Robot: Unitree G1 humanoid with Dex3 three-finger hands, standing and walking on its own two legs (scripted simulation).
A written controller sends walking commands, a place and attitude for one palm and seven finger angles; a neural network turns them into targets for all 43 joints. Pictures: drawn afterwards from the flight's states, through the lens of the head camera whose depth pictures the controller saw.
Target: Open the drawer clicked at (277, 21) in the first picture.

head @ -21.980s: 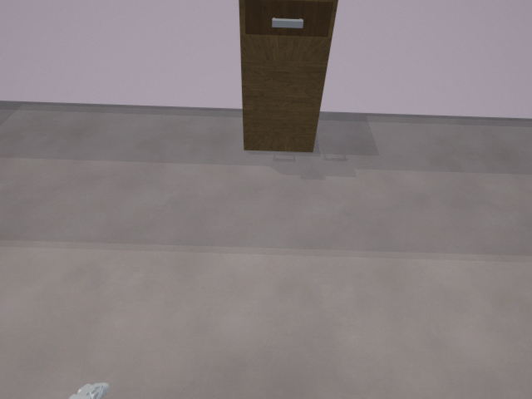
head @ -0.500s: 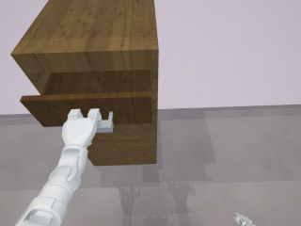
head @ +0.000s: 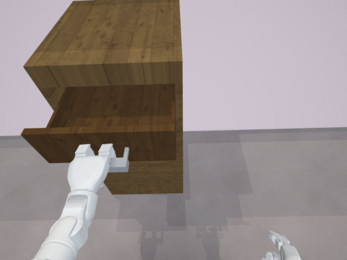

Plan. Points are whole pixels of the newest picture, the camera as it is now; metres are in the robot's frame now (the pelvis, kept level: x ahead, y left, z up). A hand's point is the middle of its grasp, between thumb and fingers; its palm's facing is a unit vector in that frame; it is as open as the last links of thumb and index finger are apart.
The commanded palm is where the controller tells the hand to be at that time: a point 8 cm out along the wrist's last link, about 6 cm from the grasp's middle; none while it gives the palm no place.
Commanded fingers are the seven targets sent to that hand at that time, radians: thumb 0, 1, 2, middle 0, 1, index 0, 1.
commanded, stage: pull the drawer open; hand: left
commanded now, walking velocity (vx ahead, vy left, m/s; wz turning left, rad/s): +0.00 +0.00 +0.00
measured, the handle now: (102, 158) +0.36 +0.21 +0.01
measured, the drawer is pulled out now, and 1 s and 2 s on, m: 0.17 0.30 0.29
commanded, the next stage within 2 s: open the thumb to release the handle in 1.14 s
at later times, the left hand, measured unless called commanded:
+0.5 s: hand (92, 203) +0.25 +0.21 -0.01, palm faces +0.01 -0.06 -1.00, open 5.9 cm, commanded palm +0.21 +0.22 +0.04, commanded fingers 0.00 0.90 0.90 -0.40 -1.35 -0.40 -1.35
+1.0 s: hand (85, 232) +0.19 +0.21 -0.01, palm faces +0.01 -0.09 -1.00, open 6.0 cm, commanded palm +0.15 +0.22 +0.04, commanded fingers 0.00 0.90 0.90 -0.40 -1.35 -0.40 -1.35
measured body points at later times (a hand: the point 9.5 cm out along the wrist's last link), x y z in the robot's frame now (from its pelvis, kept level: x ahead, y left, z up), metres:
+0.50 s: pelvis +0.00 +0.00 +0.00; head +0.04 -0.03 +0.45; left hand +0.24 +0.21 +0.04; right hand +0.20 -0.24 -0.10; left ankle -0.03 +0.11 -0.71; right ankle +0.00 -0.10 -0.71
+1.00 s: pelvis +0.00 -0.01 -0.01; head +0.02 -0.03 +0.44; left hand +0.18 +0.21 +0.04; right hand +0.21 -0.23 -0.10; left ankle -0.03 +0.11 -0.71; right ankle +0.00 -0.10 -0.71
